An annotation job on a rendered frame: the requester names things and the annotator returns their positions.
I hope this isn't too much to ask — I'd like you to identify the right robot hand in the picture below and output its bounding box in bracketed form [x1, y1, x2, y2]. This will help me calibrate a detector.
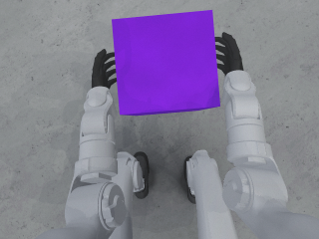
[214, 32, 244, 76]

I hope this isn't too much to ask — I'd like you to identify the left robot hand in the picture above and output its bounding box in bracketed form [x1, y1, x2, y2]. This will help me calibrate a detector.
[92, 49, 117, 89]

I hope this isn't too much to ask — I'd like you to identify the right robot upper arm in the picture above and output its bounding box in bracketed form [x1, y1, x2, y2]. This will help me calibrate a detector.
[222, 166, 319, 239]

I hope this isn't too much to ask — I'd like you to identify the carton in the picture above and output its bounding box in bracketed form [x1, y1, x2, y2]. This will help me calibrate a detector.
[112, 10, 220, 116]

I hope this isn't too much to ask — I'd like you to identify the left robot upper arm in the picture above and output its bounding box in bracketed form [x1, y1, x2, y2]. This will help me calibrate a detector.
[35, 181, 127, 239]

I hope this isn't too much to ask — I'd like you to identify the robot right thigh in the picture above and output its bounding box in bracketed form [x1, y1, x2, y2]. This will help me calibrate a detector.
[186, 155, 238, 239]

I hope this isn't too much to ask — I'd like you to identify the robot left forearm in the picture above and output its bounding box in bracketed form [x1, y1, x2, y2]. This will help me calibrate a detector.
[65, 86, 118, 221]

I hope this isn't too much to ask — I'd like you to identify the robot left shin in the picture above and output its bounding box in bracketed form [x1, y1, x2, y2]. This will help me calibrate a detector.
[117, 151, 145, 192]

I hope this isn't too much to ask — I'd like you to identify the robot right forearm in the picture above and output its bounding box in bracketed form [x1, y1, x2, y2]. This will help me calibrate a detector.
[221, 70, 288, 194]

